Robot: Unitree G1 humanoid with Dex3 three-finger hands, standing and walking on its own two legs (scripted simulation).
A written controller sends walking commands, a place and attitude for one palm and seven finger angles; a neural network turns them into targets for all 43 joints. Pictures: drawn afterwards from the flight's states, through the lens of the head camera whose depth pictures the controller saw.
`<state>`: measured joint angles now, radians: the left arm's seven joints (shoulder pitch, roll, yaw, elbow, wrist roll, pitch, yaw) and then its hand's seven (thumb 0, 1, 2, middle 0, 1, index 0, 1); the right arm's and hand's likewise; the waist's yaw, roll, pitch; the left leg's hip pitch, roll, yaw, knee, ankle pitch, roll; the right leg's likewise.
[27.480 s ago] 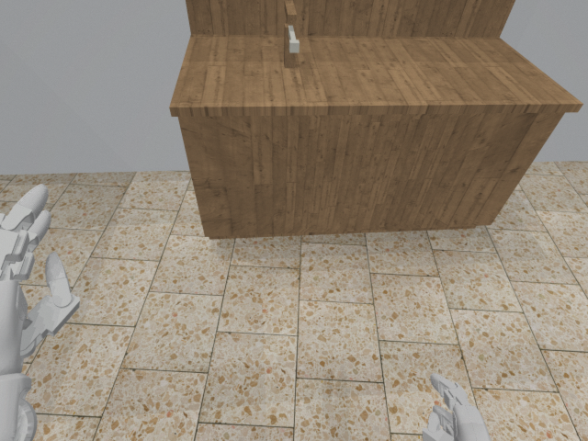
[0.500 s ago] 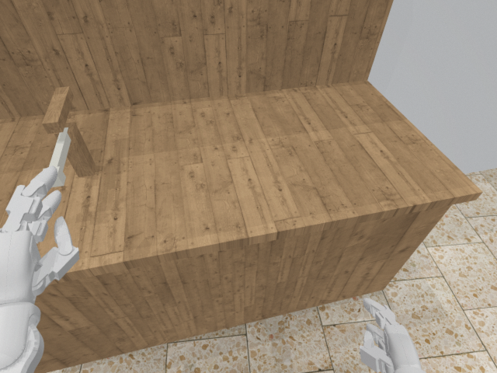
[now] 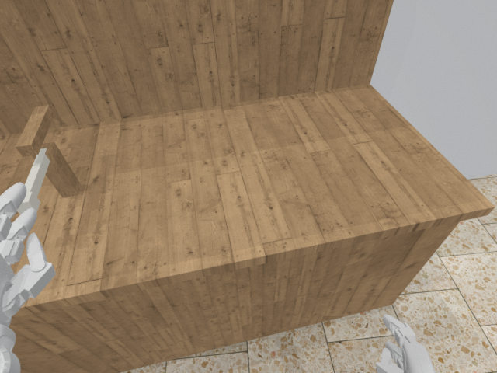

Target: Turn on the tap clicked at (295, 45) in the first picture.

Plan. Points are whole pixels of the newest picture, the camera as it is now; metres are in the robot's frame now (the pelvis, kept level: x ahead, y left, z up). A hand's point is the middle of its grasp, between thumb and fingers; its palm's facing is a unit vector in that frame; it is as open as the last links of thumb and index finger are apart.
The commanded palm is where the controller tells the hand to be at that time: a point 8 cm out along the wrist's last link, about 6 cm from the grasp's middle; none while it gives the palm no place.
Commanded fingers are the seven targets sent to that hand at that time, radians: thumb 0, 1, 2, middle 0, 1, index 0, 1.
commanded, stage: turn the palm inward beside the body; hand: left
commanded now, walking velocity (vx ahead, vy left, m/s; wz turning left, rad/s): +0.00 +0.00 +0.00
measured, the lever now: (26, 203) +0.34 +0.44 +0.08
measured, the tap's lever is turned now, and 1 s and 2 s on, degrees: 0 0 0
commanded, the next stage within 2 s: reach beside the lever's end, fingers flat in 1.32 s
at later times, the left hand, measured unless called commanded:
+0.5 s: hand (34, 317) +0.14 +0.26 +0.14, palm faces +0.48 -0.87 -0.15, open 7.4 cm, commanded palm +0.09 +0.30 +0.15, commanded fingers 0.00 0.90 0.90 -0.20 -0.30 -0.20 -0.30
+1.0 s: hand (39, 321) +0.14 +0.26 +0.13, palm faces +0.50 -0.86 -0.12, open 7.4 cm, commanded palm +0.08 +0.30 +0.14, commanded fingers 0.00 0.90 0.90 -0.20 -0.30 -0.20 -0.30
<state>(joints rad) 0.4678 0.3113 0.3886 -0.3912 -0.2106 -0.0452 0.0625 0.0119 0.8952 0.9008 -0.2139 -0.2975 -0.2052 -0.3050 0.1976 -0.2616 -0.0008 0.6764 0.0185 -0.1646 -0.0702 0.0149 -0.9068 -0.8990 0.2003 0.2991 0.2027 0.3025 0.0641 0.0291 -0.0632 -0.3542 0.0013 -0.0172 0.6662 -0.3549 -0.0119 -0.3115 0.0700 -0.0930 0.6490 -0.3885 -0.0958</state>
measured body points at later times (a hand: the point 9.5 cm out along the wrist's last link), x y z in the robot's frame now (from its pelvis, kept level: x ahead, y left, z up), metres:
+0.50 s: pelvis -0.04 +0.02 +0.00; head -0.06 +0.00 +0.45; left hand +0.11 +0.30 +0.15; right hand +0.17 -0.18 -0.07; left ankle -0.01 +0.13 -0.72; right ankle -0.03 -0.04 -0.72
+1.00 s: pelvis -0.03 +0.02 +0.00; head -0.04 +0.00 +0.45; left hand +0.11 +0.30 +0.14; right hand +0.18 -0.18 -0.08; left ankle -0.01 +0.13 -0.72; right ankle -0.03 -0.04 -0.72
